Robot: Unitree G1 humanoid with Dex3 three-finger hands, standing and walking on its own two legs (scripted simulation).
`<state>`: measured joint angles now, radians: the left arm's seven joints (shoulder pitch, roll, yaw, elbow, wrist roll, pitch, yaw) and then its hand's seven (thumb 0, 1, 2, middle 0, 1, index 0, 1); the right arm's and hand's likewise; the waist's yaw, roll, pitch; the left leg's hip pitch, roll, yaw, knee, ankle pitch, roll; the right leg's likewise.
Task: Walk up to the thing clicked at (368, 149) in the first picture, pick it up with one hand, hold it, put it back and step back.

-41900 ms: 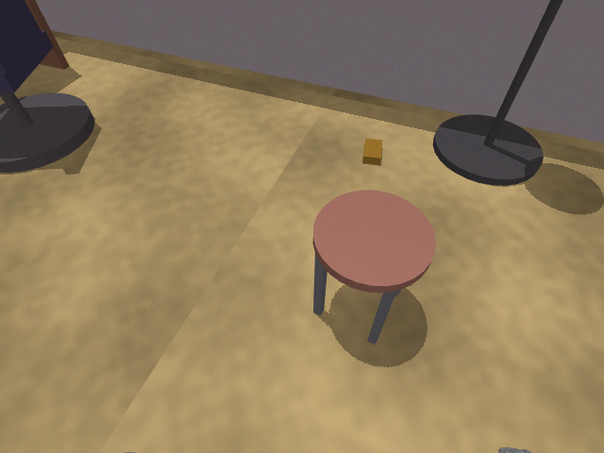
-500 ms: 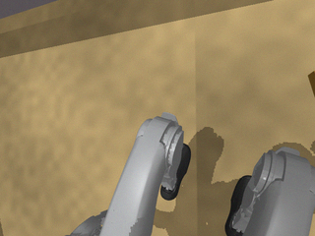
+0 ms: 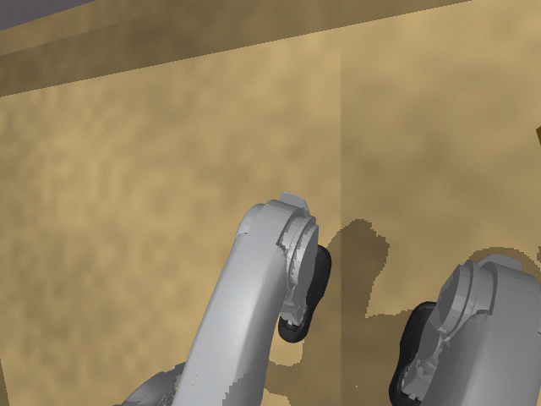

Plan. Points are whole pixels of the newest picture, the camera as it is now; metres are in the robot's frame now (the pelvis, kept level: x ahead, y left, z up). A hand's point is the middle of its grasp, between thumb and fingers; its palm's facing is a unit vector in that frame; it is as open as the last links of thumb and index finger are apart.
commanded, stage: rise first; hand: right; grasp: from above
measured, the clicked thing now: out of the picture +0.48 -0.31 -0.31
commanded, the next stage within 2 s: approach in 0.14 s
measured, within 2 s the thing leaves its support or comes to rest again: neither
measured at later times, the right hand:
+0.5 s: hand out of the picture +0.46 -0.32 -0.20, palm faces -0.12 +0.42 -0.90, open 13.8 cm
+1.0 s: hand out of the picture +0.45 -0.31 -0.20, palm faces -0.13 +0.44 -0.89, open 14.1 cm
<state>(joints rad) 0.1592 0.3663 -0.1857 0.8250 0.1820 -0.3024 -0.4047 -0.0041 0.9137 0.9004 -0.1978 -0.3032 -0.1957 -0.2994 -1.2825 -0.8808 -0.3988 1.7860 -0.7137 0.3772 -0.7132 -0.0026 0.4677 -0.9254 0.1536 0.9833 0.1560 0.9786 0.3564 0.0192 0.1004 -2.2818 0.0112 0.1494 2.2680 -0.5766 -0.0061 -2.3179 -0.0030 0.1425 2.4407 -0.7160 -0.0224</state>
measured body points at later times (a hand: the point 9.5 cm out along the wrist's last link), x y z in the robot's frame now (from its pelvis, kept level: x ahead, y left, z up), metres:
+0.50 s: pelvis +0.00 +0.00 +0.00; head +0.28 -0.08 +0.34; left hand +0.00 +0.25 -0.08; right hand +0.46 -0.34 -0.15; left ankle +0.13 +0.11 -0.29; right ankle +0.07 -0.12 -0.30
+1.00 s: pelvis +0.00 +0.00 +0.01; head +0.29 -0.06 +0.34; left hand -0.03 +0.25 -0.07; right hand +0.46 -0.32 -0.15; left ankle +0.13 +0.11 -0.30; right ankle +0.07 -0.12 -0.30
